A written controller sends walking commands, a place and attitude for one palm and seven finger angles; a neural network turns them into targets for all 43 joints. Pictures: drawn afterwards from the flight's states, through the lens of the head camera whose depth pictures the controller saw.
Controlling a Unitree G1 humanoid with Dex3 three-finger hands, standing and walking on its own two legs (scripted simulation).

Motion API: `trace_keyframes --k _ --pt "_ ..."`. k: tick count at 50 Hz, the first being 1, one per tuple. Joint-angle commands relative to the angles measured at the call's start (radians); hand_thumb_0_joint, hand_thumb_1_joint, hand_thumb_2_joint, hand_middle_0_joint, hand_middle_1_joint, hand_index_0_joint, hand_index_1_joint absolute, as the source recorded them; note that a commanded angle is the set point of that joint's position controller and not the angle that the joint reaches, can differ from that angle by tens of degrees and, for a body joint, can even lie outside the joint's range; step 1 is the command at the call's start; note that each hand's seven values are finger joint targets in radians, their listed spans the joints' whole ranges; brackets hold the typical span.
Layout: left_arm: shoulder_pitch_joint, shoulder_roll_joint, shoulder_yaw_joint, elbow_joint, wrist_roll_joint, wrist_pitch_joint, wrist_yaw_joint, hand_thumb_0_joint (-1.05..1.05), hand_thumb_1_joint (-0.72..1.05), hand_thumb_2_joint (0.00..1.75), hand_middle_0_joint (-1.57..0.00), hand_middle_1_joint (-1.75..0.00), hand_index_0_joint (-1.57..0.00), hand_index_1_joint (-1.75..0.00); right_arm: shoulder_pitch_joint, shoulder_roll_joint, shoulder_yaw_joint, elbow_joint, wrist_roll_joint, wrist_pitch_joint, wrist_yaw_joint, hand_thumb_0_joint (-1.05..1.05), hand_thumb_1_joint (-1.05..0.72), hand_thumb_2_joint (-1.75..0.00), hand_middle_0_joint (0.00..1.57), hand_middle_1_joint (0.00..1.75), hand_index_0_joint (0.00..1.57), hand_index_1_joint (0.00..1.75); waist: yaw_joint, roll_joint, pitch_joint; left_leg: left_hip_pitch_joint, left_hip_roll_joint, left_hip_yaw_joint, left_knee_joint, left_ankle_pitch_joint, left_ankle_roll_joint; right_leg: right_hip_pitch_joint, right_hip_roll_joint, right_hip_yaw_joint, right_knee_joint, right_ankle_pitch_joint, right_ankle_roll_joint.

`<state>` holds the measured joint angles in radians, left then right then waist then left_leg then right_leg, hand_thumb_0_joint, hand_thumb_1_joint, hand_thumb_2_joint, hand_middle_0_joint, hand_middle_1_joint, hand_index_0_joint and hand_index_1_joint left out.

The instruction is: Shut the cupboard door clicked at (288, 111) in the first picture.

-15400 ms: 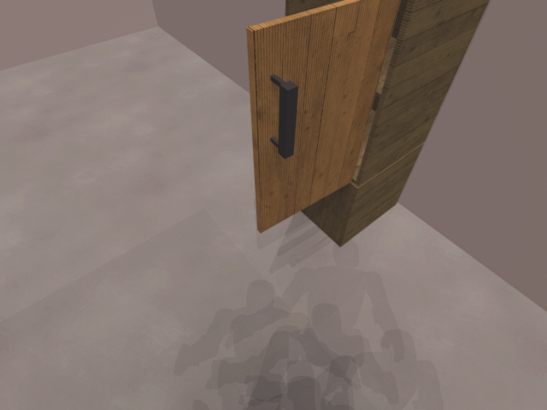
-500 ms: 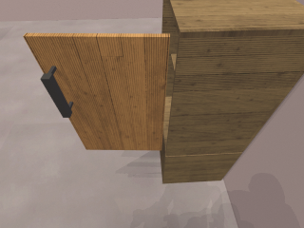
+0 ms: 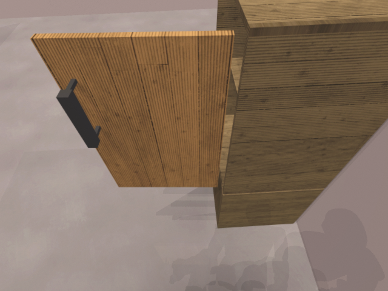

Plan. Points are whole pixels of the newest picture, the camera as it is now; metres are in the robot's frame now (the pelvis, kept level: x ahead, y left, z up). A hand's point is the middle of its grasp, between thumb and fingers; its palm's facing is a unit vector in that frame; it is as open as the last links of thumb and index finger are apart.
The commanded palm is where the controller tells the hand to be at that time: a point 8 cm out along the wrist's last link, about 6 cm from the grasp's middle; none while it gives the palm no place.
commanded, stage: shuffle to correct the standing spot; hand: left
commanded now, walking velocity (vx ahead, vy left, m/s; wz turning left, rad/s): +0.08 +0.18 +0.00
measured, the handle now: (83, 115) +0.46 +0.30 +0.08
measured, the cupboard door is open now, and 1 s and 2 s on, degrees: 86 86 86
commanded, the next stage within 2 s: come to a stop and stand still in 0.20 s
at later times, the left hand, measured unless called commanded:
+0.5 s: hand out of the picture +0.01 +0.29 -0.19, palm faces +0.10 -0.96 -0.25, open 7.3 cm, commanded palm none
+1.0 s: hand out of the picture +0.06 +0.23 -0.16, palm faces +0.02 -0.97 -0.24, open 7.3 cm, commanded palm none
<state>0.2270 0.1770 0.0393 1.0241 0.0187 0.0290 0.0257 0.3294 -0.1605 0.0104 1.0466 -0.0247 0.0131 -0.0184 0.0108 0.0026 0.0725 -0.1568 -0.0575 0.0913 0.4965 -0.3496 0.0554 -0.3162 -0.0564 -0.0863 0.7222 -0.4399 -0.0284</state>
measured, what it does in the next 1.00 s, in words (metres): steps on the spot: left foot, then right foot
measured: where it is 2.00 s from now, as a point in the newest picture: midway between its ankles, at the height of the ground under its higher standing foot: outside the picture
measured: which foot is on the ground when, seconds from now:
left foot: down 0.00-0.04, up 0.06-0.38, down 0.40-0.78, up 0.80-1.00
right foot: down 0.00-0.40, up 0.42-0.74, down 0.76-1.00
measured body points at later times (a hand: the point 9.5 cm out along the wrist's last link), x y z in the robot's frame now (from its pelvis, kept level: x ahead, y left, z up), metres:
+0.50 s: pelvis +0.03 +0.08 -0.01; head +0.06 +0.11 +0.44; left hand +0.01 +0.34 -0.17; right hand +0.13 -0.15 -0.14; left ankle +0.07 +0.21 -0.73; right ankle -0.01 -0.06 -0.70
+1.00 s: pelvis +0.01 +0.05 +0.00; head +0.00 +0.03 +0.45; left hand +0.06 +0.28 -0.14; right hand +0.04 -0.18 -0.16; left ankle +0.01 +0.15 -0.72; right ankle +0.00 -0.02 -0.73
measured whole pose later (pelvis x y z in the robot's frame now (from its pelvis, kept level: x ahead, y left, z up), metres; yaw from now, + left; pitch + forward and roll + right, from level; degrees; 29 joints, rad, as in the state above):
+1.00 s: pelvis +0.01 +0.05 +0.00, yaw +1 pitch -2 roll -1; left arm 0.28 0.15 0.00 0.97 0.02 -0.02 0.05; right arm 0.28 -0.18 -0.03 0.99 -0.01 0.04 -0.01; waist -0.03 0.05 0.01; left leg -0.30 0.03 0.07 0.71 -0.38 0.00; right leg -0.19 0.06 -0.10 0.51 -0.30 -0.09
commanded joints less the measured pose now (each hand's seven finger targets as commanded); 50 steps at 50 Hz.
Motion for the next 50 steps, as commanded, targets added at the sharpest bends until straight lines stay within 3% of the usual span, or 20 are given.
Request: trace_keyframes --k 1,2,3,8,15,17,18,19,20,22,25,30,34,36,38,39,40,43,45,50 --pt "0.245 0.174 0.037 -0.003 0.015 -0.053 0.019 0.0 0.9 0.9 -0.2 -0.3 -0.2 -0.3 0.003 -0.111 -0.038 -0.083 0.02 -0.027 -0.003 0.0 -0.9 -0.9 0.2 0.3 0.2 0.3 0.098 -0.241 -0.145 -0.301 0.074 -0.039 0.238 0.154 -0.005 0.435 -0.291 0.362 -0.344 0.512 -0.096" --pt "0.279 0.224 0.047 0.01 0.004 -0.059 0.021 0.0 0.9 0.9 -0.2 -0.3 -0.2 -0.3 -0.028 -0.116 -0.044 -0.102 0.009 -0.021 -0.003 0.0 -0.9 -0.9 0.2 0.3 0.2 0.3 0.097 -0.266 -0.11 -0.416 0.021 -0.045 0.435 -0.242 -0.055 0.431 -0.469 0.517 -0.386 0.823 -0.207" --pt "0.263 0.214 0.043 0.003 0.002 -0.061 0.027 0.0 0.9 0.9 -0.2 -0.3 -0.2 -0.3 -0.015 -0.12 -0.048 -0.097 0.006 -0.013 -0.005 0.0 -0.9 -0.9 0.2 0.3 0.2 0.3 0.077 -0.16 -0.098 -0.419 0.066 -0.123 0.524 -0.247 -0.065 0.382 -0.48 0.468 -0.372 0.829 -0.258" --pt "0.131 0.161 0.038 -0.037 0.01 -0.064 0.023 0.0 0.9 0.9 -0.2 -0.3 -0.2 -0.3 -0.056 -0.071 -0.05 -0.09 0.005 0.015 0.031 0.0 -0.9 -0.9 0.2 0.3 0.2 0.3 0.023 -0.165 -0.022 -0.398 0.096 -0.075 0.568 -0.033 -0.091 0.173 -0.29 0.189 -0.398 0.641 -0.152" --pt "0.102 0.23 0.065 -0.054 0.024 -0.046 0.007 0.0 0.9 0.9 -0.2 -0.3 -0.2 -0.3 -0.149 -0.065 -0.053 -0.132 0.018 0.006 0.042 0.0 -0.9 -0.9 0.2 0.3 0.2 0.3 0.041 -0.21 -0.008 -0.208 0.068 0.018 0.215 0.055 -0.106 0.061 -0.259 0.128 -0.368 0.423 -0.095" --pt "0.089 0.217 0.062 -0.048 0.022 -0.035 0.007 0.0 0.9 0.9 -0.2 -0.3 -0.2 -0.3 -0.088 -0.068 -0.054 -0.113 0.017 -0.008 0.034 0.0 -0.9 -0.9 0.2 0.3 0.2 0.3 0.007 -0.211 -0.033 -0.061 0.049 0.033 0.049 0.149 -0.1 0.018 -0.204 0.095 -0.283 0.378 -0.054" --pt "0.101 0.183 0.052 -0.043 0.019 -0.027 0.008 0.0 0.9 0.9 -0.2 -0.3 -0.2 -0.3 -0.027 -0.088 -0.055 -0.088 0.015 -0.02 0.027 0.0 -0.9 -0.9 0.2 0.3 0.2 0.3 -0.015 -0.131 -0.072 0.047 0.068 0.02 -0.055 0.224 -0.096 0.007 -0.153 0.067 -0.181 0.321 -0.029" --pt "0.141 0.124 0.037 -0.04 0.011 -0.02 0.009 0.0 0.9 0.9 -0.2 -0.3 -0.2 -0.3 0.025 -0.156 -0.069 -0.072 0.009 -0.032 0.017 0.0 -0.9 -0.9 0.2 0.3 0.2 0.3 -0.026 0.064 -0.141 0.175 0.186 -0.069 -0.082 0.396 -0.076 -0.04 -0.08 0.018 -0.037 0.133 0.009" --pt "0.171 0.06 0.02 -0.051 0.004 -0.009 0.012 0.0 0.9 0.9 -0.2 -0.3 -0.2 -0.3 0.054 -0.22 -0.082 -0.077 0.007 -0.035 0.008 0.0 -0.9 -0.9 0.2 0.3 0.2 0.3 -0.027 0.285 -0.161 0.135 0.386 -0.329 -0.144 0.566 0.011 -0.113 0.001 -0.004 0.128 -0.209 0.057" --pt "0.152 0.048 0.015 -0.069 0.005 -0.008 0.02 0.0 0.9 0.9 -0.2 -0.3 -0.2 -0.3 0.01 -0.216 -0.07 -0.101 -0.011 -0.02 0.001 0.0 -0.9 -0.9 0.2 0.3 0.2 0.3 -0.022 0.124 -0.043 -0.092 0.436 -0.332 -0.213 0.419 0.123 -0.071 -0.011 0.069 0.273 -0.177 0.016" --pt "0.164 0.068 0.015 -0.008 0.006 -0.004 0.004 0.0 0.9 0.9 -0.2 -0.3 -0.2 -0.3 -0.131 -0.147 -0.045 -0.097 -0.007 -0.031 -0.017 0.0 -0.9 -0.9 0.2 0.3 0.2 0.3 0.013 0.259 -0.039 -0.14 0.358 -0.27 -0.223 0.407 0.088 -0.04 -0.017 0.102 0.263 -0.06 0.028" --pt "0.1 0.082 0.02 -0.039 0.006 0.018 -0.015 0.0 0.9 0.9 -0.2 -0.3 -0.2 -0.3 -0.081 -0.186 -0.073 -0.077 -0.011 -0.01 -0.032 0.0 -0.9 -0.9 0.2 0.3 0.2 0.3 -0.025 0.13 -0.068 -0.034 0.393 -0.269 -0.19 0.469 0.119 -0.087 0.017 0.076 0.194 -0.068 0.035" --pt "0.107 0.056 0.016 -0.052 0.0 0.01 -0.019 0.0 0.9 0.9 -0.2 -0.3 -0.2 -0.3 -0.094 -0.206 -0.083 -0.075 -0.014 -0.005 -0.028 0.0 -0.9 -0.9 0.2 0.3 0.2 0.3 -0.019 0.141 -0.118 -0.027 0.368 -0.257 -0.17 0.396 0.103 0.011 0.031 0.056 -0.022 -0.027 0.021" --pt "0.164 0.053 0.017 -0.034 0.002 -0.004 -0.017 0.0 0.9 0.9 -0.2 -0.3 -0.2 -0.3 -0.108 -0.191 -0.08 -0.073 -0.005 -0.002 -0.023 0.0 -0.9 -0.9 0.2 0.3 0.2 0.3 0.013 0.101 -0.133 -0.1 0.308 -0.199 -0.103 0.315 0.056 0.155 0.042 0.037 -0.249 0.16 0.02" --pt "0.217 0.11 0.011 -0.033 0.022 -0.024 0.024 0.0 0.9 0.9 -0.2 -0.3 -0.2 -0.3 -0.171 -0.184 -0.084 -0.125 0.025 -0.019 -0.015 0.0 -0.9 -0.9 0.2 0.3 0.2 0.3 0.049 -0.137 -0.14 -0.112 0.179 -0.007 0.136 0.106 -0.057 0.119 -0.092 0.215 -0.432 0.485 0.022" --pt "0.106 0.152 -0.001 -0.092 0.017 -0.033 0.022 0.0 0.9 0.9 -0.2 -0.3 -0.2 -0.3 -0.145 -0.103 -0.067 -0.164 0.01 -0.004 0.007 0.0 -0.9 -0.9 0.2 0.3 0.2 0.3 -0.01 -0.21 -0.09 -0.244 0.097 -0.003 0.295 -0.082 -0.062 0.075 -0.155 0.28 -0.456 0.294 -0.027" --pt "0.087 0.126 -0.005 -0.101 0.01 -0.061 0.022 0.0 0.9 0.9 -0.2 -0.3 -0.2 -0.3 -0.126 -0.088 -0.055 -0.152 -0.007 -0.002 0.019 0.0 -0.9 -0.9 0.2 0.3 0.2 0.3 -0.016 -0.044 -0.14 -0.258 0.096 -0.039 0.334 -0.032 -0.064 0.149 -0.186 0.305 -0.436 0.444 -0.086" --pt "0.077 0.113 0.001 -0.107 0.009 -0.077 0.034 0.0 0.9 0.9 -0.2 -0.3 -0.2 -0.3 -0.09 -0.07 -0.053 -0.138 0.005 0.0 0.012 0.0 -0.9 -0.9 0.2 0.3 0.2 0.3 -0.034 -0.138 -0.124 -0.291 0.105 -0.054 0.432 -0.042 -0.048 0.215 -0.156 0.211 -0.345 0.809 -0.126" --pt "0.068 0.106 -0.001 -0.108 0.011 -0.073 0.036 0.0 0.9 0.9 -0.2 -0.3 -0.2 -0.3 -0.099 -0.056 -0.047 -0.14 0.008 0.002 0.01 0.0 -0.9 -0.9 0.2 0.3 0.2 0.3 -0.028 -0.088 -0.078 -0.258 0.105 -0.046 0.341 -0.056 -0.051 0.189 -0.153 0.179 -0.346 0.788 -0.151" --pt "0.055 0.125 -0.007 -0.105 -0.001 -0.053 0.028 0.0 0.9 0.9 -0.2 -0.3 -0.2 -0.3 -0.004 -0.05 -0.035 -0.087 0.007 -0.004 0.007 0.0 -0.9 -0.9 0.2 0.3 0.2 0.3 -0.044 -0.06 0.0 -0.024 0.085 -0.029 0.019 0.055 -0.045 -0.025 -0.094 0.201 -0.417 0.159 -0.101"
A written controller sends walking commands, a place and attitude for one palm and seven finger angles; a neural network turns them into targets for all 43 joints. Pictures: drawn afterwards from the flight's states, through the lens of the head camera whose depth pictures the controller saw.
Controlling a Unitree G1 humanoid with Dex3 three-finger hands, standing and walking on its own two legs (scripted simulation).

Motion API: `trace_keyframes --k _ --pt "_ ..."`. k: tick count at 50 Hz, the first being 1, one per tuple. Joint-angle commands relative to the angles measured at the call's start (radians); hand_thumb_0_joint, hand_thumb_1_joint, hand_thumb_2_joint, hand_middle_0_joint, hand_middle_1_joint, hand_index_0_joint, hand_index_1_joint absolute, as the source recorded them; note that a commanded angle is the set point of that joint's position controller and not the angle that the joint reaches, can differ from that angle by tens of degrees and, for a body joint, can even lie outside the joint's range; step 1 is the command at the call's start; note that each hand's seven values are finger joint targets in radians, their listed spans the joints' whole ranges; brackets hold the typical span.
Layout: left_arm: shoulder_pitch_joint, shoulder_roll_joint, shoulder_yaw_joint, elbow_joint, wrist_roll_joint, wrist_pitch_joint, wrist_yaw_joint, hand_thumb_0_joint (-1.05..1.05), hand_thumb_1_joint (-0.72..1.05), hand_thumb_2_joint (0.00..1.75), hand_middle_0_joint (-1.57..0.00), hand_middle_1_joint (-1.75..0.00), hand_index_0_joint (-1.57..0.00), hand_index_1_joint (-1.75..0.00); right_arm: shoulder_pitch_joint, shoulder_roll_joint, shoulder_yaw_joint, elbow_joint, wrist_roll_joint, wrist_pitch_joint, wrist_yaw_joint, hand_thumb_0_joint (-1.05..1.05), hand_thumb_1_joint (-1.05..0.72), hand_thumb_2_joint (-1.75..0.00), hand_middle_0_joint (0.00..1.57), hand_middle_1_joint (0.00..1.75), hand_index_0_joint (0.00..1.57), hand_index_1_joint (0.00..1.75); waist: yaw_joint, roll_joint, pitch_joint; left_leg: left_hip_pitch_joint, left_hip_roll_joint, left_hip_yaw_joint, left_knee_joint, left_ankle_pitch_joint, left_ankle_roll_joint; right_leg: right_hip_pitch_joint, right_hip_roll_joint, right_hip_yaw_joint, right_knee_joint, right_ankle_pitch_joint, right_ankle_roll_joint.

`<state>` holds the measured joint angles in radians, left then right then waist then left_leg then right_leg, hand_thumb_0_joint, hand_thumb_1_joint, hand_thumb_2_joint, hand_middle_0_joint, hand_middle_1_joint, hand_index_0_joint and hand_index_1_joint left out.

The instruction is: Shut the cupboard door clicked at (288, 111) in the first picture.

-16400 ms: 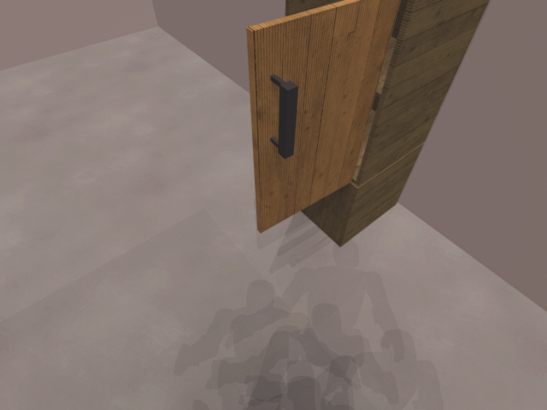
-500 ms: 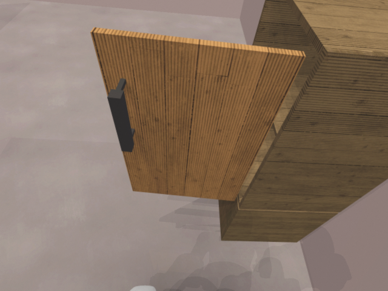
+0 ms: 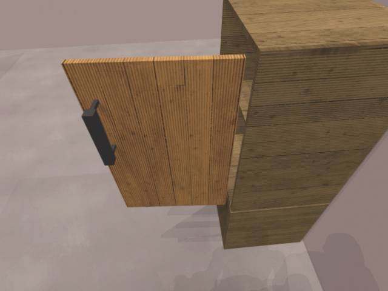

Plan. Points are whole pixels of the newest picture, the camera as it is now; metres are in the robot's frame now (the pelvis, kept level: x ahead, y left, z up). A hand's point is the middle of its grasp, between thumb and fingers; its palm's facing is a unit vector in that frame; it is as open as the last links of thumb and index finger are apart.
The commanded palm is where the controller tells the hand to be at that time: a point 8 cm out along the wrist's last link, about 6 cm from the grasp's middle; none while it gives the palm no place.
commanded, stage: come to a stop and stand still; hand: left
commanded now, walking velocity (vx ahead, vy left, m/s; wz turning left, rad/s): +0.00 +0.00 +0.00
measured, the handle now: (103, 133) +0.46 +0.24 +0.08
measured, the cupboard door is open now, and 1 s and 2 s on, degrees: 86 86 86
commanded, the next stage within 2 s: look again from close up in 0.34 s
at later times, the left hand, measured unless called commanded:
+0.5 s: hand out of the picture -0.02 +0.18 -0.17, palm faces +0.01 -0.99 -0.17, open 7.3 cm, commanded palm none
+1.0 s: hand out of the picture +0.03 +0.22 -0.18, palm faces +0.00 -0.99 -0.15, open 7.3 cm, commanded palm none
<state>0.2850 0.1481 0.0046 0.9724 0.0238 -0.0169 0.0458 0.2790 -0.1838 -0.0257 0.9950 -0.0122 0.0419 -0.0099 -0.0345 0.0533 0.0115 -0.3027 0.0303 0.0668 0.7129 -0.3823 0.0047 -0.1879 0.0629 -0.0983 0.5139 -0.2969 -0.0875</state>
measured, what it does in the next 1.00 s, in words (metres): steps on the spot: left foot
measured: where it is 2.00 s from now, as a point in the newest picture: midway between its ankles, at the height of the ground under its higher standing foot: outside the picture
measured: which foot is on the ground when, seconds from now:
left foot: up 0.00-0.02, down 0.04-1.00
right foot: down 0.00-1.00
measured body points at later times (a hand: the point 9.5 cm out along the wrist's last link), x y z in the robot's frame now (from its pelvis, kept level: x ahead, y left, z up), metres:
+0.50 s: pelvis +0.01 +0.01 +0.01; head +0.02 +0.02 +0.46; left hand -0.02 +0.23 -0.15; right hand -0.03 -0.20 -0.15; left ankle +0.00 +0.10 -0.73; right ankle -0.01 -0.07 -0.73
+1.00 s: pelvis +0.03 +0.05 +0.01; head +0.04 +0.07 +0.46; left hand +0.03 +0.27 -0.16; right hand +0.03 -0.17 -0.14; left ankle +0.00 +0.10 -0.73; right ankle -0.01 -0.07 -0.73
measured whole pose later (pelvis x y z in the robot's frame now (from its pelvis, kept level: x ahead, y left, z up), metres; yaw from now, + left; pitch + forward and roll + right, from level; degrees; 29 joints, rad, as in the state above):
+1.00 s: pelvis +0.03 +0.05 +0.01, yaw -1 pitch +0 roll -1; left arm 0.29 0.16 -0.02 1.12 0.01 -0.01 0.04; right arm 0.28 -0.14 0.04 1.15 -0.01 -0.03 -0.04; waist 0.00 -0.04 0.02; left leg -0.12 -0.07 0.12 0.40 -0.27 0.11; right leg -0.13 -0.01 -0.05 0.42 -0.29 0.00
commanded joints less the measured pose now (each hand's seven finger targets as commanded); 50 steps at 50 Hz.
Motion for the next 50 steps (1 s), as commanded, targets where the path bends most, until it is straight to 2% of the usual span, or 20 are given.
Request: trace_keyframes --k 1,2,3,4,5,7,10,13,17,22,29,35,39,50 --pt "-0.003 0.144 0.024 -0.054 -0.01 -0.006 0.007 0.0 0.9 0.9 -0.2 -0.3 -0.2 -0.3 0.07 -0.039 0.004 -0.026 -0.006 -0.038 -0.002 0.0 -0.9 -0.9 0.2 0.3 0.2 0.3 -0.003 -0.092 0.08 0.144 0.018 -0.033 -0.252 0.104 0.017 -0.184 -0.192 0.215 -0.201 -0.063 -0.015" --pt "0.003 0.13 0.02 -0.052 -0.012 -0.006 0.006 0.0 0.9 0.9 -0.2 -0.3 -0.2 -0.3 0.079 -0.056 0.005 -0.018 -0.01 -0.046 -0.003 0.0 -0.9 -0.9 0.2 0.3 0.2 0.3 0.005 -0.036 0.092 0.131 0.059 -0.081 -0.291 0.131 0.036 -0.184 -0.163 0.206 -0.188 -0.076 0.012" --pt "0.016 0.115 0.019 -0.047 -0.013 -0.009 0.005 0.0 0.9 0.9 -0.2 -0.3 -0.2 -0.3 0.071 -0.063 0.008 -0.013 -0.012 -0.051 -0.007 0.0 -0.9 -0.9 0.2 0.3 0.2 0.3 0.022 -0.021 0.103 0.088 0.092 -0.11 -0.312 0.143 0.053 -0.148 -0.142 0.197 -0.193 -0.039 0.033" --pt "0.024 0.12 0.019 -0.039 -0.013 -0.01 0.005 0.0 0.9 0.9 -0.2 -0.3 -0.2 -0.3 0.058 -0.06 0.012 -0.007 -0.012 -0.051 -0.01 0.0 -0.9 -0.9 0.2 0.3 0.2 0.3 0.031 -0.018 0.1 0.052 0.089 -0.114 -0.321 0.126 0.054 -0.103 -0.144 0.202 -0.203 -0.012 0.044" --pt "0.03 0.131 0.019 -0.024 -0.013 -0.007 0.004 0.0 0.9 0.9 -0.2 -0.3 -0.2 -0.3 0.049 -0.049 0.017 0.005 -0.01 -0.055 -0.01 0.0 -0.9 -0.9 0.2 0.3 0.2 0.3 0.037 0.066 0.094 0.026 0.084 -0.123 -0.358 0.105 0.054 -0.061 -0.151 0.196 -0.196 -0.005 0.047" --pt "0.047 0.134 0.017 -0.01 -0.013 -0.006 0.0 0.0 0.9 0.9 -0.2 -0.3 -0.2 -0.3 0.044 -0.053 0.023 0.005 -0.01 -0.053 -0.012 0.0 -0.9 -0.9 0.2 0.3 0.2 0.3 0.043 0.018 0.109 -0.012 0.073 -0.116 -0.369 0.046 0.047 -0.027 -0.149 0.209 -0.215 -0.039 0.043" --pt "0.06 0.137 0.012 0.007 -0.011 -0.011 -0.003 0.0 0.9 0.9 -0.2 -0.3 -0.2 -0.3 0.068 -0.048 0.026 0.022 -0.007 -0.054 -0.012 0.0 -0.9 -0.9 0.2 0.3 0.2 0.3 0.039 -0.068 0.098 0.014 0.056 -0.088 -0.368 0.059 0.039 -0.03 -0.169 0.225 -0.263 -0.088 0.038" --pt "0.063 0.134 0.007 0.024 -0.015 -0.015 -0.004 0.0 0.9 0.9 -0.2 -0.3 -0.2 -0.3 0.088 -0.055 0.03 0.041 -0.009 -0.055 -0.011 0.0 -0.9 -0.9 0.2 0.3 0.2 0.3 0.031 -0.089 0.068 0.049 0.05 -0.083 -0.353 0.095 0.035 -0.035 -0.181 0.232 -0.271 -0.091 0.036" --pt "0.078 0.121 -0.001 0.049 -0.017 -0.019 -0.004 0.0 0.9 0.9 -0.2 -0.3 -0.2 -0.3 0.097 -0.051 0.036 0.068 -0.005 -0.061 -0.012 0.0 -0.9 -0.9 0.2 0.3 0.2 0.3 0.03 -0.056 0.062 0.065 0.061 -0.092 -0.371 0.116 0.037 -0.034 -0.176 0.218 -0.257 -0.036 0.03" --pt "0.105 0.105 -0.012 0.089 -0.018 -0.024 -0.003 0.0 0.9 0.9 -0.2 -0.3 -0.2 -0.3 0.099 -0.045 0.043 0.1 0.001 -0.074 -0.017 0.0 -0.9 -0.9 0.2 0.3 0.2 0.3 0.036 -0.041 0.042 0.08 0.074 -0.104 -0.386 0.186 0.042 0.009 -0.172 0.19 -0.209 0.107 0.025" --pt "0.13 0.089 -0.019 0.126 -0.016 -0.024 0.001 0.0 0.9 0.9 -0.2 -0.3 -0.2 -0.3 0.094 -0.047 0.044 0.128 0.005 -0.083 -0.026 0.0 -0.9 -0.9 0.2 0.3 0.2 0.3 0.038 -0.051 0.007 0.135 0.087 -0.102 -0.37 0.323 0.05 0.04 -0.174 0.166 -0.162 0.252 0.031" --pt "0.13 0.077 -0.019 0.136 -0.011 -0.018 0.004 0.0 0.9 0.9 -0.2 -0.3 -0.2 -0.3 0.08 -0.036 0.043 0.14 0.006 -0.082 -0.031 0.0 -0.9 -0.9 0.2 0.3 0.2 0.3 0.04 -0.071 0.07 0.128 0.087 -0.105 -0.383 0.337 0.057 0.013 -0.172 0.157 -0.16 0.238 0.036" --pt "0.119 0.08 -0.017 0.137 -0.013 -0.013 0.005 0.0 0.9 0.9 -0.2 -0.3 -0.2 -0.3 0.083 -0.049 0.043 0.142 0.002 -0.085 -0.034 0.0 -0.9 -0.9 0.2 0.3 0.2 0.3 0.038 -0.049 0.041 0.164 0.09 -0.11 -0.381 0.411 0.057 0.023 -0.172 0.149 -0.142 0.24 0.038" --pt "0.085 0.083 -0.011 0.128 -0.012 0.004 0.004 0.0 0.9 0.9 -0.2 -0.3 -0.2 -0.3 0.08 -0.062 0.041 0.135 0.001 -0.083 -0.04 0.0 -0.9 -0.9 0.2 0.3 0.2 0.3 0.038 -0.036 0.064 0.184 0.098 -0.124 -0.405 0.502 0.057 0.013 -0.162 0.125 -0.119 0.175 0.052"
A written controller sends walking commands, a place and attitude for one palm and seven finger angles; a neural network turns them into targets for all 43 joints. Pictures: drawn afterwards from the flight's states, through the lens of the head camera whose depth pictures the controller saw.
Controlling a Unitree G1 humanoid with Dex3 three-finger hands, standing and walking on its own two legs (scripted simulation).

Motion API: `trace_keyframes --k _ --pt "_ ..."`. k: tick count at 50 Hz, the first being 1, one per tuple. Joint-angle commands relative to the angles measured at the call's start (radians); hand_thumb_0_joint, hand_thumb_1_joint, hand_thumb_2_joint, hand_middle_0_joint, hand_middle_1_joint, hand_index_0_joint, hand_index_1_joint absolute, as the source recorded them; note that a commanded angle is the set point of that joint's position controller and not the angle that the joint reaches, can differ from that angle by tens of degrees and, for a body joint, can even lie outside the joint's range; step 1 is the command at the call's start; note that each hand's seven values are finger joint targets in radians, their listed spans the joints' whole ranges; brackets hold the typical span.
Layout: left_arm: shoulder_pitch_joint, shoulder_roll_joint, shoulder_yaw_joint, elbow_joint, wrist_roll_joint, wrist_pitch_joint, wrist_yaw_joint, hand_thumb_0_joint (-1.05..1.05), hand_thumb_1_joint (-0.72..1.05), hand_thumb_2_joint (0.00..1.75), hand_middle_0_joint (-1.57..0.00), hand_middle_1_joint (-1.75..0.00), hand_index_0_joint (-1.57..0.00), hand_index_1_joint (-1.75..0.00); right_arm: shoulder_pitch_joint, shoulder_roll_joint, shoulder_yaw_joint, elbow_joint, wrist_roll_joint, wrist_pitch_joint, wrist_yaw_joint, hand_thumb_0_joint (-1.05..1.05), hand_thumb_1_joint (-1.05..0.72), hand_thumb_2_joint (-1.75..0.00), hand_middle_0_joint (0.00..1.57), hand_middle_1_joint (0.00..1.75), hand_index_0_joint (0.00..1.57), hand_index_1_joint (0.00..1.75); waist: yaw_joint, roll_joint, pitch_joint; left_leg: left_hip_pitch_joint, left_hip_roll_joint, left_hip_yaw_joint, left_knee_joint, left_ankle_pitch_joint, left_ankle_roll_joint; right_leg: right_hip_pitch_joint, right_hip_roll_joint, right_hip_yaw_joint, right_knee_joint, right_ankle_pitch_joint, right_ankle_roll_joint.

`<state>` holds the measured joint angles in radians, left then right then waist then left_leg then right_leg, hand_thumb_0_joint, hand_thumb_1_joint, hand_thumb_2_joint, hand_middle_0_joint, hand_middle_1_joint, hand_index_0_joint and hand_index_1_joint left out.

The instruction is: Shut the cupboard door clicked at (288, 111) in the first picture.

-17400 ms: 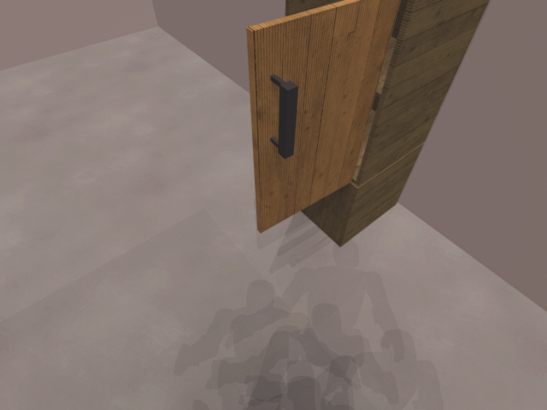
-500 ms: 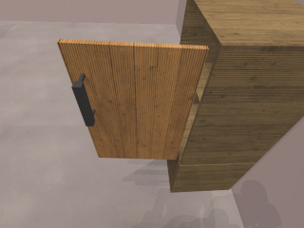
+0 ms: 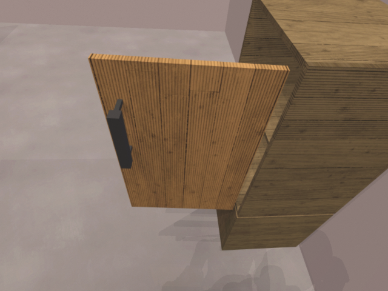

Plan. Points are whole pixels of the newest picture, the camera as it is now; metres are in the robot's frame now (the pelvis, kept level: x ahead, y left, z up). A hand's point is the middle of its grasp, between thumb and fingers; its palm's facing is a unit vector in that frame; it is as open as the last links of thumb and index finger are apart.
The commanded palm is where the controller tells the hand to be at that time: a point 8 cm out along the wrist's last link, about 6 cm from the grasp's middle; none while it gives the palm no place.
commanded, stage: raise the hand and make a fist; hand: left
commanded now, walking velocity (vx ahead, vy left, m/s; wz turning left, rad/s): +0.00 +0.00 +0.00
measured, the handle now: (123, 135) +0.42 +0.20 +0.07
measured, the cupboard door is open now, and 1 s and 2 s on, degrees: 86 86 86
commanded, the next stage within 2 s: bring the fist close to the handle in 1.96 s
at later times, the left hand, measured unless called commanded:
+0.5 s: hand out of the picture +0.11 +0.18 -0.07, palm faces +0.18 -0.98 -0.02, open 6.0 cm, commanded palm +0.11 +0.22 -0.03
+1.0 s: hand (93, 253) +0.18 +0.19 +0.03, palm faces +0.21 -0.97 -0.09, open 3.7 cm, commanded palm +0.14 +0.22 +0.02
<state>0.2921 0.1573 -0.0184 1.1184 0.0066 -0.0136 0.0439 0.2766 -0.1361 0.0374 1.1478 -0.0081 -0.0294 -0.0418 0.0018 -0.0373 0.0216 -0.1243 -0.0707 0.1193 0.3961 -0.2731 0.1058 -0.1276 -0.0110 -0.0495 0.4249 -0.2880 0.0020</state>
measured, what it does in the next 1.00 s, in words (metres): steps on the spot: right foot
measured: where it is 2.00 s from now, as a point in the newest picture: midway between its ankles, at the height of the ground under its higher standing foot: outside the picture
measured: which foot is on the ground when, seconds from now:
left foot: down 0.00-1.00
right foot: down 0.00-0.08, up 0.10-0.26, down 0.28-1.00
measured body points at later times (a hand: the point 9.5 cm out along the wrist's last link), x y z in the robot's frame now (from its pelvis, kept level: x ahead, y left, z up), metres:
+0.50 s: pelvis -0.04 -0.01 -0.08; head +0.00 +0.02 +0.37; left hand +0.10 +0.23 -0.07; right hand +0.21 -0.23 -0.10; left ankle -0.03 +0.04 -0.74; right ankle +0.04 -0.09 -0.74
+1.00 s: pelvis +0.00 -0.02 -0.06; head +0.05 -0.02 +0.39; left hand +0.16 +0.24 +0.04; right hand +0.17 -0.24 -0.14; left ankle -0.03 +0.04 -0.74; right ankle +0.04 -0.09 -0.74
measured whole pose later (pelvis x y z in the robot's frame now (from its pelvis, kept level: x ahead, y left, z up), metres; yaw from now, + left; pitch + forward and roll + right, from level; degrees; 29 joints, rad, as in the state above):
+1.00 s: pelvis +0.00 -0.02 -0.06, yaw +7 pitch +11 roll -2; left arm 0.54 0.23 0.18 -0.25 -0.29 -0.36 -0.15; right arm 0.32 -0.26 0.02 0.51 0.04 -0.19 -0.02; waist 0.01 0.04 -0.10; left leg -0.65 -0.06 0.01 0.97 -0.52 0.08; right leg -0.71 0.05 -0.13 0.91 -0.40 -0.08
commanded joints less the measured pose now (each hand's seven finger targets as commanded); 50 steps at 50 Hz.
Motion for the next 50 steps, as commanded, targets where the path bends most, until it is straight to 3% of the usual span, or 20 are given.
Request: trace_keyframes --k 1,2,3,4,5,6,9,11,13,14,15,18,22,24,30,33,38,43,47,50 --pt "0.078 0.074 0.012 -0.018 0.004 0.002 0.005 0.0 0.9 0.9 -0.2 -0.3 -0.2 -0.3 0.084 -0.114 -0.021 -0.018 -0.004 -0.012 -0.009 0.0 -0.9 -0.9 0.2 0.3 0.2 0.3 0.002 0.05 0.051 0.009 0.199 -0.18 -0.085 0.405 -0.045 -0.049 -0.088 0.077 -0.026 0.166 -0.036" --pt "0.104 0.081 0.001 -0.002 0.017 -0.021 0.04 0.0 0.9 0.9 -0.2 -0.3 -0.2 -0.3 0.039 -0.164 -0.025 -0.089 0.012 -0.012 0.004 0.0 -0.9 -0.9 0.2 0.3 0.2 0.3 0.003 0.121 0.086 -0.039 0.231 -0.191 0.074 0.821 -0.091 -0.132 -0.102 0.077 -0.004 0.292 -0.013" --pt "-0.739 0.604 0.395 -1.66 -0.083 -0.273 0.089 0.0 0.9 0.9 -0.2 -0.3 -0.2 -0.3 0.221 -0.371 -0.1 -0.383 0.038 -0.219 -0.055 0.0 -0.9 -0.9 0.2 0.3 0.2 0.3 -0.215 0.203 -0.353 0.352 0.221 -0.347 0.099 0.952 -0.144 -0.204 0.036 -0.045 0.344 0.254 0.004" --pt "-0.042 0.165 -0.008 -1.381 -0.088 -0.209 0.118 0.0 0.9 0.9 -0.22 -0.32 -0.22 -0.32 0.113 -0.254 0.01 -0.321 0.102 -0.337 -0.089 0.0 -0.9 -0.9 0.2 0.3 0.2 0.3 -0.109 0.455 -0.377 0.442 0.234 -0.357 0.11 0.777 -0.186 -0.313 0.066 -0.041 0.706 -0.104 -0.013" --pt "0.007 0.129 0.033 -1.349 -0.139 -0.158 0.16 0.0 0.9 0.9 -0.24 -0.34 -0.24 -0.34 0.047 -0.27 -0.011 -0.283 0.086 -0.358 -0.093 0.0 -0.9 -0.9 0.2 0.3 0.2 0.3 -0.04 0.405 -0.366 0.293 0.223 -0.366 0.028 0.706 -0.232 -0.282 0.029 0.004 0.772 -0.14 -0.022" --pt "0.246 -0.111 -0.146 -1.061 -0.132 -0.023 0.126 0.0 0.9 0.9 -0.25 -0.36 -0.25 -0.36 0.02 -0.185 -0.019 -0.299 0.069 -0.354 -0.034 0.0 -0.9 -0.9 0.2 0.3 0.2 0.3 -0.04 0.247 -0.176 0.029 0.197 -0.293 -0.106 0.55 -0.217 -0.298 0.014 0.005 0.647 -0.106 -0.025" --pt "-0.069 -0.096 -0.172 -1.245 -0.161 -0.112 0.074 0.0 0.9 0.9 -0.31 -0.42 -0.31 -0.42 0.003 -0.231 -0.083 -0.459 0.048 -0.39 0.034 0.0 -0.9 -0.9 0.2 0.3 0.2 0.3 -0.095 -0.004 -0.002 -0.141 0.137 -0.247 0.084 0.304 -0.163 -0.433 -0.014 -0.028 0.391 -0.106 -0.024" --pt "0.179 -0.115 -0.111 -1.022 -0.164 -0.205 0.002 0.0 0.9 0.9 -0.35 -0.46 -0.35 -0.46 -0.011 -0.227 -0.095 -0.527 0.04 -0.373 0.056 0.0 -0.9 -0.9 0.2 0.3 0.2 0.3 -0.054 -0.232 0.053 -0.304 0.096 -0.232 0.218 0.117 -0.177 -0.468 -0.007 -0.046 0.219 -0.102 -0.036" --pt "0.359 -0.046 0.002 -0.993 -0.197 -0.352 -0.111 0.0 0.9 0.9 -0.38 -0.5 -0.38 -0.5 -0.055 -0.241 -0.102 -0.587 0.021 -0.339 0.071 0.0 -0.9 -0.9 0.2 0.3 0.2 0.3 0.008 -0.39 -0.058 -0.48 0.048 -0.174 0.342 -0.003 -0.161 -0.441 -0.02 0.01 0.229 -0.134 -0.043" --pt "0.38 -0.013 0.046 -1.019 -0.209 -0.423 -0.179 0.0 0.9 0.9 -0.4 -0.52 -0.4 -0.52 -0.087 -0.265 -0.11 -0.629 0.005 -0.317 0.084 0.0 -0.9 -0.9 0.2 0.3 0.2 0.3 0.024 -0.338 -0.122 -0.52 0.028 -0.146 0.391 -0.012 -0.162 -0.414 -0.03 0.03 0.271 -0.084 -0.053" --pt "0.43 0.077 0.147 -0.997 -0.217 -0.456 -0.236 0.0 0.9 0.9 -0.42 -0.54 -0.42 -0.54 -0.099 -0.29 -0.121 -0.672 -0.006 -0.283 0.105 0.0 -0.9 -0.9 0.2 0.3 0.2 0.3 0.046 -0.091 -0.134 -0.506 0.02 -0.138 0.42 0.064 -0.18 -0.396 -0.037 0.024 0.342 0.009 -0.078" --pt "0.4 0.147 0.192 -1.116 -0.173 -0.447 -0.233 0.0 0.9 0.9 -0.47 -0.6 -0.47 -0.6 -0.222 -0.245 -0.118 -0.809 0.025 -0.212 0.095 0.0 -0.9 -0.9 0.2 0.3 0.2 0.3 0.115 -0.112 -0.108 -0.742 0.0 -0.113 0.406 -0.188 -0.142 -0.439 -0.012 0.064 0.412 -0.278 -0.071" --pt "0.192 0.172 0.214 -1.494 -0.198 -0.487 -0.112 0.0 0.9 0.9 -0.55 -0.68 -0.55 -0.68 -0.177 -0.218 -0.102 -0.88 0.023 -0.199 0.08 0.0 -0.9 -0.9 0.2 0.3 0.2 0.3 0.091 0.199 -0.274 -0.621 0.037 -0.187 0.393 -0.231 -0.129 -0.499 0.018 0.061 0.479 -0.242 -0.076" --pt "0.048 0.152 0.145 -1.697 -0.208 -0.56 -0.083 0.0 0.9 0.9 -0.58 -0.72 -0.58 -0.72 -0.131 -0.215 -0.093 -0.87 0.018 -0.221 0.068 0.0 -0.9 -0.9 0.2 0.3 0.2 0.3 0.027 0.255 -0.369 -0.516 0.062 -0.252 0.431 -0.146 -0.133 -0.577 0.034 0.046 0.526 -0.13 -0.068" --pt "-0.083 0.0 -0.132 -1.582 -0.219 -0.601 -0.242 0.0 0.9 0.9 -0.69 -0.84 -0.69 -0.84 -0.106 -0.27 -0.076 -0.776 0.034 -0.288 0.02 0.0 -0.9 -0.9 0.2 0.3 0.2 0.3 -0.14 0.116 -0.209 -0.556 0.088 -0.34 0.529 -0.216 -0.097 -0.75 0.036 0.041 0.511 -0.156 -0.035" --pt "0.072 0.14 -0.017 -1.389 -0.188 -0.437 -0.313 0.0 0.9 0.9 -0.75 -0.9 -0.75 -0.9 -0.056 -0.277 -0.08 -0.794 0.055 -0.272 0.003 0.0 -0.9 -0.9 0.2 0.3 0.2 0.3 -0.082 -0.035 -0.202 -0.656 0.075 -0.295 0.491 -0.3 -0.076 -0.631 0.024 0.065 0.42 -0.241 -0.031" --pt "0.232 0.27 0.25 -1.54 -0.245 -0.134 -0.282 0.0 0.9 0.9 -0.84 -1.0 -0.84 -1.0 -0.128 -0.206 -0.063 -0.907 0.072 -0.167 0.001 0.0 -0.9 -0.9 0.2 0.3 0.2 0.3 0.096 0.021 -0.477 -0.571 0.024 -0.179 0.433 0.041 -0.092 -0.192 0.001 0.092 0.39 0.035 -0.039" --pt "0.243 0.174 0.306 -1.616 -0.33 -0.274 -0.136 0.0 0.9 0.9 -0.93 -1.1 -0.93 -1.1 -0.096 -0.166 -0.047 -0.853 0.049 -0.177 0.003 0.0 -0.9 -0.9 0.2 0.3 0.2 0.3 0.068 0.041 -0.345 -0.561 0.045 -0.181 0.418 0.141 -0.114 -0.208 0.013 0.083 0.39 0.29 -0.036" --pt "0.179 0.114 0.12 -1.567 -0.278 -0.429 -0.214 0.0 0.9 0.9 -1.01 -1.18 -1.01 -1.18 -0.058 -0.21 -0.058 -0.804 0.037 -0.242 0.021 0.0 -0.9 -0.9 0.2 0.3 0.2 0.3 -0.036 0.061 -0.253 -0.552 0.057 -0.191 0.457 0.117 -0.097 -0.369 0.013 0.073 0.397 0.205 -0.024" --pt "0.186 0.109 0.054 -1.498 -0.28 -0.423 -0.316 0.0 0.9 0.9 -1.06 -1.24 -1.06 -1.24 -0.047 -0.245 -0.071 -0.805 0.053 -0.273 0.012 0.0 -0.9 -0.9 0.2 0.3 0.2 0.3 -0.059 0.02 -0.253 -0.536 0.057 -0.199 0.464 0.05 -0.079 -0.393 0.005 0.095 0.344 0.071 -0.017"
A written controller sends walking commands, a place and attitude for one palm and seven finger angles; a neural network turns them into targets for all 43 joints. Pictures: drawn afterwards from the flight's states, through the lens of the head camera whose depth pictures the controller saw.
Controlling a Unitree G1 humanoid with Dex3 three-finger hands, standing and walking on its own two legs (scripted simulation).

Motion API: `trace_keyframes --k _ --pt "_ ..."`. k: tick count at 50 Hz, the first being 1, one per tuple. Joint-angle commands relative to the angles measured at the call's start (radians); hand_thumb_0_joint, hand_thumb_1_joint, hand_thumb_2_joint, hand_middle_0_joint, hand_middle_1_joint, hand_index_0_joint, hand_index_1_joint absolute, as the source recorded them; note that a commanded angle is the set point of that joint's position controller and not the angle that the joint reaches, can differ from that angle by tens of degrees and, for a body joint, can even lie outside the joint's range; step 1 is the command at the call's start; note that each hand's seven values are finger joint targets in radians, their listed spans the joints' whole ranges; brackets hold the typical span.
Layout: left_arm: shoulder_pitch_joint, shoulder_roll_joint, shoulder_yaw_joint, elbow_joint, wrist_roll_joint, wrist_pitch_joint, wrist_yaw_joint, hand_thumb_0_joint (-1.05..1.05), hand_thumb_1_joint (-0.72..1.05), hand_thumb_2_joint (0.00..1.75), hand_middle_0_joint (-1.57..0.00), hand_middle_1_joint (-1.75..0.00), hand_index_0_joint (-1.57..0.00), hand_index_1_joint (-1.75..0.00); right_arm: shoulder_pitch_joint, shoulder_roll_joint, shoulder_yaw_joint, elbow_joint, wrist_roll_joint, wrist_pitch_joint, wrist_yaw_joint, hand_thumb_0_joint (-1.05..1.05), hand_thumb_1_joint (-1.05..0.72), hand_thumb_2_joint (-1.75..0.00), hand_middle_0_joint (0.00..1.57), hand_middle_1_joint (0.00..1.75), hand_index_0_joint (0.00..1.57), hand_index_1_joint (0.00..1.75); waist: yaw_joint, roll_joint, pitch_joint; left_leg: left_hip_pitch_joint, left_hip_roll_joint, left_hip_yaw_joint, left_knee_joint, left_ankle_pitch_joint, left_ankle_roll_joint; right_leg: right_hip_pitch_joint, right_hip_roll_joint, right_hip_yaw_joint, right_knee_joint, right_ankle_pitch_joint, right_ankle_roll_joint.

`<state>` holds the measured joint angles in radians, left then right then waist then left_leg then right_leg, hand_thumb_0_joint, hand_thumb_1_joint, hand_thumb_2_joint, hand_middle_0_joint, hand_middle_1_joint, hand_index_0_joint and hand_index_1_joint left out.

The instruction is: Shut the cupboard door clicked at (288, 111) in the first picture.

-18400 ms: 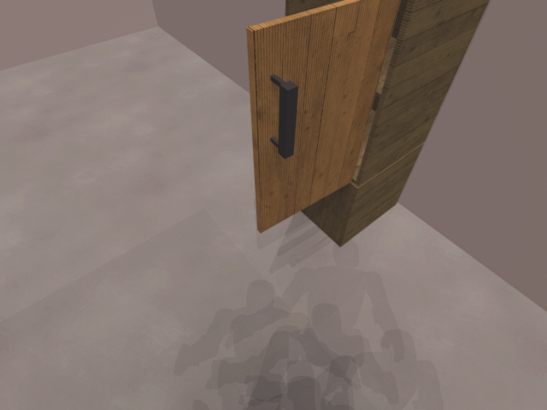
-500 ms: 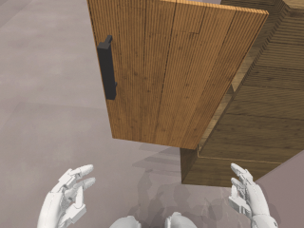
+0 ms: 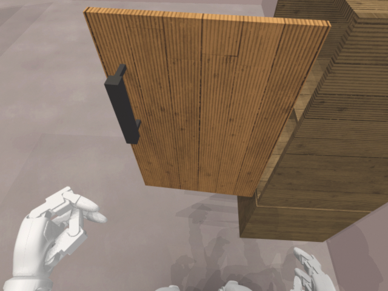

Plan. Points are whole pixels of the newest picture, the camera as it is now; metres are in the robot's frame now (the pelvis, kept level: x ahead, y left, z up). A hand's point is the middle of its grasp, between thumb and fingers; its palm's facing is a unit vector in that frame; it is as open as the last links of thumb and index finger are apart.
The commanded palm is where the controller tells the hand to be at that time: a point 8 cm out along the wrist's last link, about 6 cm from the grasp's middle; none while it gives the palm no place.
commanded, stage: raise the hand and make a fist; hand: left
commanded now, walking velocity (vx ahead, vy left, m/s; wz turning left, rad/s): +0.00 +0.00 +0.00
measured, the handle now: (127, 106) +0.45 +0.17 +0.13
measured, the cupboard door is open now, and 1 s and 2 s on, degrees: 86 86 86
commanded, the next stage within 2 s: bring the fist close to the handle in 0.96 s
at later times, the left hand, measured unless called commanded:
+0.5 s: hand (93, 215) +0.22 +0.18 +0.11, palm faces -0.08 -0.99 -0.08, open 3.1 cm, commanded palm +0.20 +0.24 +0.13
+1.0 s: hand (63, 194) +0.24 +0.22 +0.15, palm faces +0.03 -1.00 -0.06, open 3.1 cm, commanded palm +0.21 +0.26 +0.13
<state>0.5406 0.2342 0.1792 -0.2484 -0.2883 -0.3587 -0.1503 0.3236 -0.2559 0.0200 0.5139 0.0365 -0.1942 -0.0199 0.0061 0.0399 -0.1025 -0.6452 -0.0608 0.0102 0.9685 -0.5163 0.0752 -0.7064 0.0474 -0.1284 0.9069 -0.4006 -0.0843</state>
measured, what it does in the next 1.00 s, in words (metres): stands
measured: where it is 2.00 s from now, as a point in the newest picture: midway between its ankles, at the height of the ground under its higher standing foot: outside the picture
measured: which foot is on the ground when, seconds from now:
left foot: down 0.00-1.00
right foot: down 0.00-1.00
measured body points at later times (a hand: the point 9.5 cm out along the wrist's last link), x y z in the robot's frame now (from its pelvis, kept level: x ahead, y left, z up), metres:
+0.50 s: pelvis +0.01 +0.01 +0.03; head +0.03 +0.00 +0.47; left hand +0.22 +0.23 +0.12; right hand +0.20 -0.21 -0.04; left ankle -0.02 +0.07 -0.68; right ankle +0.03 -0.07 -0.68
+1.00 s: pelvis +0.01 +0.02 +0.03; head +0.02 +0.02 +0.48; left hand +0.23 +0.27 +0.15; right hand +0.18 -0.21 -0.04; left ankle -0.02 +0.07 -0.68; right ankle +0.03 -0.07 -0.68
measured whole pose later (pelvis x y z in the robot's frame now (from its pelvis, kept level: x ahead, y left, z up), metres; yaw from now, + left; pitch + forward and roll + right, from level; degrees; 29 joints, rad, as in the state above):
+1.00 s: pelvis +0.01 +0.02 +0.03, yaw +0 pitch +4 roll -2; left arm 0.30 0.26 0.20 -0.17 -0.29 -0.19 -0.22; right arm 0.26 -0.25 0.05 0.58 0.06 -0.27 -0.05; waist 0.02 0.04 -0.06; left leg -0.37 -0.08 0.01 0.72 -0.42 0.10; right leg -0.43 0.04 -0.11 0.67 -0.31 -0.05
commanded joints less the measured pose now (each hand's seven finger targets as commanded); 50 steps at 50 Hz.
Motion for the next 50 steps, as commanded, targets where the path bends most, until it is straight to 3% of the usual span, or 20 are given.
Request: trace_keyframes --k 1,4,5,7,10,11,16,20,21,25,26,29,30,31,35,38,40,44,47,50 --pt "-0.067 0.08 -0.101 -0.135 0.012 -0.062 -0.138 0.0 0.9 0.9 -1.08 -1.26 -1.08 -1.26 -0.085 -0.131 -0.061 -0.172 0.015 -0.113 -0.016 0.0 -0.9 -0.9 0.2 0.3 0.2 0.3 -0.051 -0.074 -0.17 -0.015 0.043 -0.087 -0.119 0.274 -0.046 0.219 -0.062 0.185 -0.162 0.142 0.071" --pt "-0.073 0.211 0.057 -0.173 0.014 -0.009 -0.121 0.0 0.9 0.9 -1.13 -1.32 -1.13 -1.32 -0.102 -0.124 -0.064 -0.183 0.019 -0.107 -0.032 0.0 -0.9 -0.9 0.2 0.3 0.2 0.3 0.005 -0.08 -0.246 -0.011 0.033 -0.069 -0.148 0.265 -0.039 0.323 -0.083 0.219 -0.196 0.098 0.074" --pt "-0.076 0.259 0.126 -0.194 0.01 0.005 -0.094 0.0 0.9 0.9 -1.15 -1.34 -1.15 -1.34 -0.114 -0.118 -0.062 -0.183 0.016 -0.097 -0.036 0.0 -0.9 -0.9 0.2 0.3 0.2 0.3 0.034 -0.036 -0.251 0.005 0.033 -0.068 -0.163 0.289 -0.044 0.359 -0.077 0.213 -0.185 0.128 0.061" --pt "-0.082 0.21 0.137 -0.236 -0.016 0.012 -0.046 0.0 0.9 0.9 -1.19 -1.38 -1.19 -1.38 -0.127 -0.088 -0.052 -0.19 0.018 -0.087 -0.038 0.0 -0.9 -0.9 0.2 0.3 0.2 0.3 0.048 0.008 -0.239 0.048 0.036 -0.063 -0.206 0.322 -0.054 0.38 -0.069 0.176 -0.18 0.188 0.054" --pt "-0.117 0.157 0.122 -0.248 -0.043 0.003 0.002 0.0 0.9 0.9 -1.24 -1.44 -1.24 -1.44 -0.127 -0.084 -0.037 -0.181 0.015 -0.086 -0.035 0.0 -0.9 -0.9 0.2 0.3 0.2 0.3 0.039 0.036 -0.191 0.087 0.04 -0.066 -0.232 0.373 -0.064 0.374 -0.052 0.142 -0.182 0.272 0.051" --pt "-0.121 0.123 0.081 -0.21 -0.039 0.008 -0.001 0.0 0.9 0.9 -1.26 -1.46 -1.26 -1.46 -0.123 -0.083 -0.035 -0.171 0.016 -0.089 -0.032 0.0 -0.9 -0.9 0.2 0.3 0.2 0.3 0.016 0.005 -0.143 0.089 0.046 -0.066 -0.238 0.369 -0.063 0.35 -0.051 0.132 -0.193 0.279 0.057" --pt "-0.175 0.078 -0.077 -0.087 0.008 0.082 -0.093 0.0 0.9 0.9 -1.3 -1.5 -1.3 -1.5 -0.105 -0.125 -0.033 -0.156 0.027 -0.103 -0.033 0.0 -0.9 -0.9 0.2 0.3 0.2 0.3 -0.036 -0.029 -0.022 0.117 0.056 -0.08 -0.266 0.303 -0.046 0.279 -0.049 0.131 -0.256 0.201 0.069" --pt "-0.255 0.225 0.05 -0.141 0.013 0.141 -0.106 0.0 0.9 0.9 -1.3 -1.5 -1.3 -1.5 -0.122 -0.128 -0.028 -0.164 0.026 -0.107 -0.05 0.0 -0.9 -0.9 0.2 0.3 0.2 0.3 -0.002 -0.042 -0.089 0.15 0.052 -0.082 -0.299 0.288 -0.039 0.368 -0.061 0.151 -0.295 0.156 0.065" --pt "-0.286 0.243 0.091 -0.182 0.007 0.14 -0.095 0.0 0.9 0.9 -1.3 -1.5 -1.3 -1.5 -0.132 -0.117 -0.024 -0.169 0.023 -0.107 -0.052 0.0 -0.9 -0.9 0.2 0.3 0.2 0.3 0.016 -0.021 -0.145 0.169 0.05 -0.079 -0.313 0.302 -0.04 0.408 -0.065 0.147 -0.295 0.162 0.064" --pt "-0.355 0.26 0.163 -0.241 -0.024 0.104 -0.035 0.0 0.9 0.9 -1.3 -1.5 -1.3 -1.5 -0.148 -0.095 -0.007 -0.147 0.016 -0.116 -0.052 0.0 -0.9 -0.9 0.2 0.3 0.2 0.3 0.032 0.037 -0.161 0.228 0.055 -0.083 -0.342 0.396 -0.06 0.446 -0.053 0.116 -0.279 0.265 0.053" --pt "-0.362 0.222 0.139 -0.228 -0.028 0.097 -0.033 0.0 0.9 0.9 -1.3 -1.5 -1.3 -1.5 -0.149 -0.088 -0.003 -0.134 0.018 -0.122 -0.048 0.0 -0.9 -0.9 0.2 0.3 0.2 0.3 0.026 0.07 -0.15 0.248 0.056 -0.082 -0.349 0.409 -0.068 0.433 -0.051 0.107 -0.28 0.276 0.051" --pt "-0.322 0.135 0.056 -0.12 -0.032 0.114 -0.056 0.0 0.9 0.9 -1.3 -1.5 -1.3 -1.5 -0.14 -0.102 -0.007 -0.105 0.024 -0.137 -0.042 0.0 -0.9 -0.9 0.2 0.3 0.2 0.3 0.004 0.05 -0.07 0.26 0.061 -0.092 -0.361 0.412 -0.08 0.378 -0.045 0.085 -0.295 0.279 0.053" --pt "-0.29 0.109 0.026 -0.056 -0.029 0.142 -0.08 0.0 0.9 0.9 -1.3 -1.5 -1.3 -1.5 -0.133 -0.112 -0.011 -0.103 0.025 -0.136 -0.042 0.0 -0.9 -0.9 0.2 0.3 0.2 0.3 -0.004 -0.021 -0.043 0.245 0.062 -0.096 -0.359 0.418 -0.074 0.377 -0.043 0.087 -0.302 0.296 0.056" --pt "-0.264 0.087 -0.004 -0.021 -0.029 0.168 -0.105 0.0 0.9 0.9 -1.3 -1.5 -1.3 -1.5 -0.126 -0.118 -0.018 -0.101 0.03 -0.137 -0.043 0.0 -0.9 -0.9 0.2 0.3 0.2 0.3 -0.003 -0.038 -0.043 0.235 0.06 -0.089 -0.358 0.405 -0.071 0.378 -0.046 0.092 -0.309 0.293 0.06" --pt "-0.254 0.164 0.028 -0.044 -0.003 0.234 -0.14 0.0 0.9 0.9 -1.3 -1.5 -1.3 -1.5 -0.135 -0.134 -0.027 -0.118 0.033 -0.133 -0.048 0.0 -0.9 -0.9 0.2 0.3 0.2 0.3 0.015 -0.057 -0.05 0.231 0.057 -0.09 -0.373 0.407 -0.067 0.413 -0.052 0.102 -0.32 0.289 0.057" --pt "-0.337 0.247 0.125 -0.205 0.005 0.19 -0.093 0.0 0.9 0.9 -1.3 -1.5 -1.3 -1.5 -0.148 -0.116 -0.026 -0.135 0.017 -0.132 -0.048 0.0 -0.9 -0.9 0.2 0.3 0.2 0.3 0.04 -0.002 -0.184 0.299 0.057 -0.088 -0.384 0.484 -0.074 0.467 -0.055 0.092 -0.298 0.332 0.055" --pt "-0.376 0.286 0.176 -0.264 -0.001 0.139 -0.046 0.0 0.9 0.9 -1.3 -1.5 -1.3 -1.5 -0.144 -0.105 -0.019 -0.126 0.006 -0.132 -0.048 0.0 -0.9 -0.9 0.2 0.3 0.2 0.3 0.046 0.014 -0.183 0.316 0.062 -0.096 -0.384 0.521 -0.088 0.465 -0.046 0.088 -0.287 0.348 0.049" --pt "-0.346 0.156 0.089 -0.177 -0.012 0.075 -0.025 0.0 0.9 0.9 -1.3 -1.5 -1.3 -1.5 -0.138 -0.102 -0.016 -0.084 0.011 -0.143 -0.035 0.0 -0.9 -0.9 0.2 0.3 0.2 0.3 0.012 0.071 -0.086 0.332 0.073 -0.111 -0.385 0.497 -0.112 0.357 -0.038 0.064 -0.283 0.292 0.049" --pt "-0.285 0.099 0.006 -0.051 -0.002 0.129 -0.076 0.0 0.9 0.9 -1.3 -1.5 -1.3 -1.5 -0.127 -0.123 -0.026 -0.079 0.021 -0.139 -0.033 0.0 -0.9 -0.9 0.2 0.3 0.2 0.3 -0.003 0.012 -0.023 0.293 0.071 -0.113 -0.389 0.428 -0.103 0.333 -0.039 0.067 -0.303 0.257 0.052" --pt "-0.249 0.126 0.002 -0.013 0.01 0.207 -0.124 0.0 0.9 0.9 -1.3 -1.5 -1.3 -1.5 -0.128 -0.136 -0.035 -0.097 0.029 -0.131 -0.042 0.0 -0.9 -0.9 0.2 0.3 0.2 0.3 0.003 -0.041 -0.027 0.264 0.063 -0.109 -0.392 0.397 -0.088 0.365 -0.043 0.081 -0.318 0.256 0.05"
